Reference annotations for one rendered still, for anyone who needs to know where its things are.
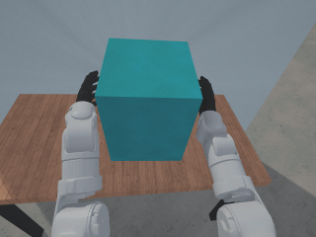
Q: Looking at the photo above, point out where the robot left upper arm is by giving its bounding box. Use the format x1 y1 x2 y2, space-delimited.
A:
51 200 111 237

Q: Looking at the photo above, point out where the table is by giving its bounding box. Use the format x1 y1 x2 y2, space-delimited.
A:
0 94 272 237

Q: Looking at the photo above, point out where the robot left hand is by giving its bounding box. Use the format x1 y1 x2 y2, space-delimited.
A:
75 70 100 107

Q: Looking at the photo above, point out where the robot right hand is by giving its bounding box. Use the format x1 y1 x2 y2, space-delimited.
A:
198 76 216 115

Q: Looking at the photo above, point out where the carton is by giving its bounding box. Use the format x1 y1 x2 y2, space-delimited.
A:
95 38 203 161

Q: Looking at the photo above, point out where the left robot forearm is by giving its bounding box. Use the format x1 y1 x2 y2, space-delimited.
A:
51 101 103 237

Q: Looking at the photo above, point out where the right robot forearm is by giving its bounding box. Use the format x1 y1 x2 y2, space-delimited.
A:
196 111 277 235

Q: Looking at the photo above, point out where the robot right upper arm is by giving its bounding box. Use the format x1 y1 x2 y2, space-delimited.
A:
216 200 277 237

